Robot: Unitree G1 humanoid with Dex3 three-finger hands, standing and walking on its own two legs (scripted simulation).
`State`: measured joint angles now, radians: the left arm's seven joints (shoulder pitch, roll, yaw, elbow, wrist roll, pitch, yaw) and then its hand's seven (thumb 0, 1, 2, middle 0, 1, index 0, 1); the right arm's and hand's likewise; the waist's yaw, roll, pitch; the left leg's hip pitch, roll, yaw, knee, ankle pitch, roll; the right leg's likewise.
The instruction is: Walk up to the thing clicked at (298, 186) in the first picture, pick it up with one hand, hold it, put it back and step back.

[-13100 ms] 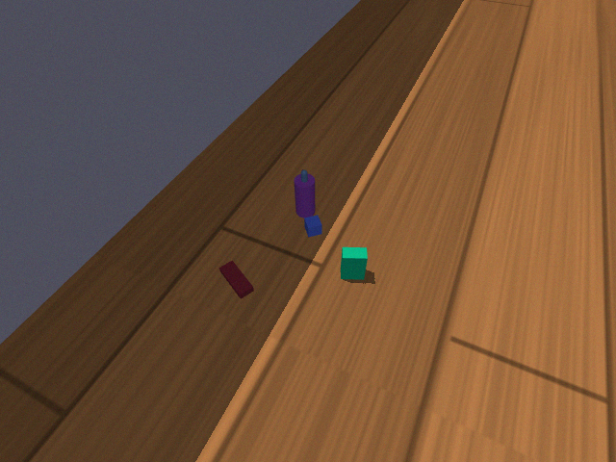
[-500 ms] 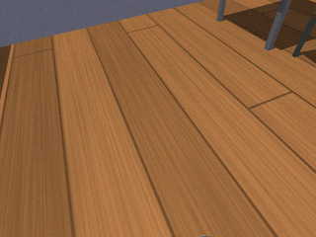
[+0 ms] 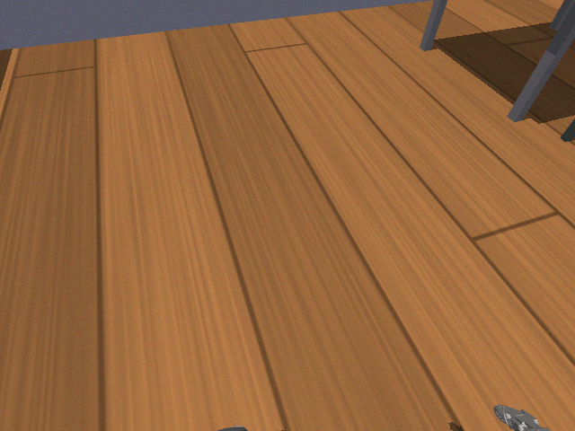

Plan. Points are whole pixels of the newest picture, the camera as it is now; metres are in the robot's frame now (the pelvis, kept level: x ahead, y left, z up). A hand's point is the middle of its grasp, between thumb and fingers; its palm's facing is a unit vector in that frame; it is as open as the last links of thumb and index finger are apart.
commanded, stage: walk up
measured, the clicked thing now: out of the picture -0.66 +0.97 -0.64
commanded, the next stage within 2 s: none
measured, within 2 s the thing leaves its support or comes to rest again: neither
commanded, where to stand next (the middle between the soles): +0.38 -0.02 m, yaw -2 degrees
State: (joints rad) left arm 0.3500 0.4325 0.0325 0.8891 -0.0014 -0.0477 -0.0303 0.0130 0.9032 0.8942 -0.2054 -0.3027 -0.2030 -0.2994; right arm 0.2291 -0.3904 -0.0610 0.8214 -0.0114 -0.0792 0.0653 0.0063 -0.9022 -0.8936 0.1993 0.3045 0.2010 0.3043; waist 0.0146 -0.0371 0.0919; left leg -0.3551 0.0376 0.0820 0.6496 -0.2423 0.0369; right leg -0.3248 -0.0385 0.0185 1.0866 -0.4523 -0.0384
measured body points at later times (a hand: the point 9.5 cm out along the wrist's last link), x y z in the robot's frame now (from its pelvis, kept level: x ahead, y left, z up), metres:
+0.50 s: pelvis +0.20 -0.07 +0.02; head +0.21 -0.07 +0.47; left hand +0.24 +0.26 -0.06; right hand +0.33 -0.37 -0.10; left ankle +0.13 +0.06 -0.65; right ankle +0.26 -0.16 -0.72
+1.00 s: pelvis +0.36 -0.08 +0.00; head +0.38 -0.02 +0.44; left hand +0.24 +0.21 -0.13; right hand +0.67 -0.21 -0.09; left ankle +0.36 +0.08 -0.72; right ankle +0.49 -0.17 -0.69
